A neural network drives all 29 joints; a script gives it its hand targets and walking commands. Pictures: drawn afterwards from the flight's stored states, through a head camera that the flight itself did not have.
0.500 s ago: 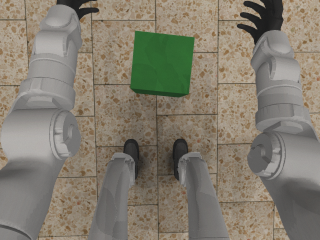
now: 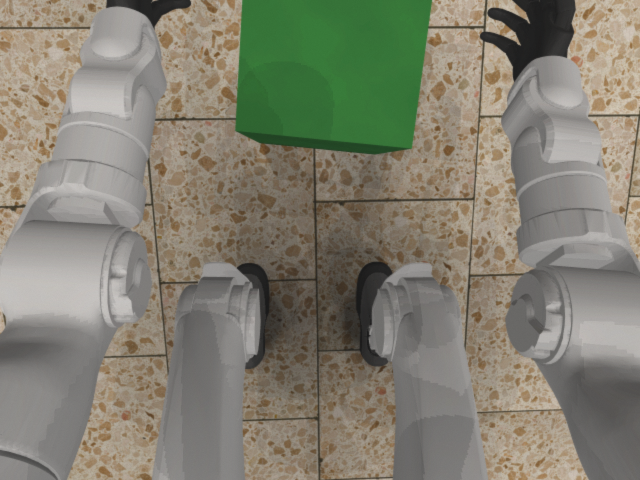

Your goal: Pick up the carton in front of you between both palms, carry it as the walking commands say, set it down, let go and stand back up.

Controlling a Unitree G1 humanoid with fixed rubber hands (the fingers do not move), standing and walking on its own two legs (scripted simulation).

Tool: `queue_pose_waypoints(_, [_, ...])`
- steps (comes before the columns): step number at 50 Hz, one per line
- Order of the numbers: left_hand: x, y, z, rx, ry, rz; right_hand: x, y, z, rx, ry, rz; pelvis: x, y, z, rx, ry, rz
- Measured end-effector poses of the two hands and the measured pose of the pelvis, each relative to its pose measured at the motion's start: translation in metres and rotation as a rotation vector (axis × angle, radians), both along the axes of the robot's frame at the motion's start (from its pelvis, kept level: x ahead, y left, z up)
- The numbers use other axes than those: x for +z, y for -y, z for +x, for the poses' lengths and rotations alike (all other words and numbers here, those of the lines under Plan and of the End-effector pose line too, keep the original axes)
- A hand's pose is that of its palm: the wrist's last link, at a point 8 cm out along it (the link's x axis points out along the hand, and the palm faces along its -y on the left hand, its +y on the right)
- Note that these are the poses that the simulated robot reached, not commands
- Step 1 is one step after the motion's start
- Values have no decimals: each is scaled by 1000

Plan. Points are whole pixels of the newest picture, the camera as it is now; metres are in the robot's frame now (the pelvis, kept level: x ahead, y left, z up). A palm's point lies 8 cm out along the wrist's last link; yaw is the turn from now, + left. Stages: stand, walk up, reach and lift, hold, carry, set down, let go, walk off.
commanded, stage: reach and lift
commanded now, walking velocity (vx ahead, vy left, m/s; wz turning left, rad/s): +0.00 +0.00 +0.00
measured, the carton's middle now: (326, 74) +0.54 -0.01 -0.35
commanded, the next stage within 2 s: none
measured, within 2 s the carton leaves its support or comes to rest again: leaves its support in 1.26 s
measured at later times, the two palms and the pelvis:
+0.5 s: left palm (186, 48) +0.56 +0.18 -0.29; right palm (465, 76) +0.53 -0.19 -0.29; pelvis -0.02 +0.00 -0.11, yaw +0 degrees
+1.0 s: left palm (210, 45) +0.56 +0.14 -0.28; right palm (447, 73) +0.53 -0.16 -0.28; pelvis -0.03 +0.00 -0.11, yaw +0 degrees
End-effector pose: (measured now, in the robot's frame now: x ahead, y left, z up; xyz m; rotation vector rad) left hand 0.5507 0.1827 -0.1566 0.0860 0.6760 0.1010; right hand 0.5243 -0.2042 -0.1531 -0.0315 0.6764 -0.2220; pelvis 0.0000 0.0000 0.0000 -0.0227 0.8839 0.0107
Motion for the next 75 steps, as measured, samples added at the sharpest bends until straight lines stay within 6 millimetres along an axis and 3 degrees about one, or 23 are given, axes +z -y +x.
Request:
queue_pose_waypoints(5, [-33, 1, 1, 4, -1, -5, -34, -4, 2, 0, -3, 8, -40, -1, -16, 2, 80, 0])
queue_pose_waypoints(10, [-63, 6, 1, 0, -27, -17, -65, -8, 3, 4, -32, 16, -67, -1, -27, 2, 145, 0])
queue_pose_waypoints(19, [-123, 9, 0, -5, -61, -20, -124, -13, 4, 20, -70, 19, -98, -1, -28, 3, 218, 2])
queue_pose_waypoints(24, [-135, 7, 3, -13, -47, -16, -136, -16, 7, 19, -61, 20, -106, 0, -22, 0, 258, 0])
queue_pose_waypoints(31, [-124, 13, 14, -32, -20, -20, -127, -22, 14, 23, -33, 23, -111, -1, -16, -4, 249, -5])
queue_pose_waypoints(39, [-121, 20, 6, -43, -43, -30, -124, -26, 6, 33, -49, 30, -108, -3, -20, -3, 231, -5])
queue_pose_waypoints(45, [-123, 38, 4, -70, -40, -45, -125, -44, 7, 52, -41, 49, -105, -3, -26, -3, 253, -5])
queue_pose_waypoints(58, [-124, 39, 5, -77, -52, -74, -125, -43, 11, 75, -55, 78, -117, -3, -24, 0, 291, -3])
queue_pose_waypoints(63, [-119, 41, 0, -53, -50, -61, -114, -45, 14, 55, -55, 61, -117, -3, -18, -1, 254, 0])
queue_pose_waypoints(67, [-92, 40, -7, -15, -20, -60, -85, -50, 9, 37, -23, 59, -108, -1, -16, 3, 242, 3])
queue_pose_waypoints(75, [8, 28, -33, 36, 2, -85, 2, -61, -18, 36, 0, 95, -69, 3, -20, 21, 169, 10])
